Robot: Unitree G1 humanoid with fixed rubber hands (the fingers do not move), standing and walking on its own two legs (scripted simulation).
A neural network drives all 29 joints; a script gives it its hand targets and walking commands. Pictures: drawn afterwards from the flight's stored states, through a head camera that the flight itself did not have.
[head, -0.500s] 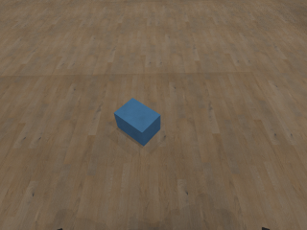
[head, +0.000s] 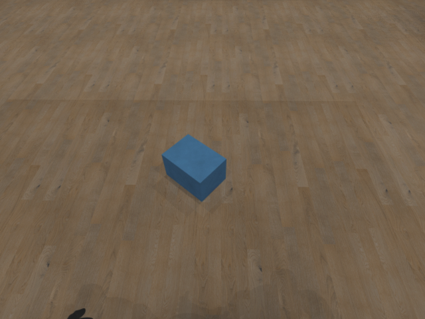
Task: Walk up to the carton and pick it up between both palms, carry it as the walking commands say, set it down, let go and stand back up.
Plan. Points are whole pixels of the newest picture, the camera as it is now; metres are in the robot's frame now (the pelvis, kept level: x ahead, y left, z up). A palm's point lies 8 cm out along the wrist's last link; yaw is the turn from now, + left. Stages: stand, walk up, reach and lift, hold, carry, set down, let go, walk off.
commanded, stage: walk up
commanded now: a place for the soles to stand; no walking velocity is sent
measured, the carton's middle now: (194, 167) +0.96 +0.12 -0.69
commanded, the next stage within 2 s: none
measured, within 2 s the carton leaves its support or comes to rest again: neither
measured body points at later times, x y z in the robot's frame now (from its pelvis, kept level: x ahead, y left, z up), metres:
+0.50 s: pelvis +0.13 +0.00 -0.02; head +0.13 +0.04 +0.42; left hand +0.19 +0.34 -0.11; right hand +0.30 -0.31 -0.07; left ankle +0.09 +0.15 -0.75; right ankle +0.23 -0.14 -0.68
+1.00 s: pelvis +0.33 -0.11 -0.03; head +0.34 -0.08 +0.42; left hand +0.24 +0.22 -0.10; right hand +0.62 -0.31 -0.09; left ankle +0.33 +0.02 -0.73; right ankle +0.36 -0.18 -0.75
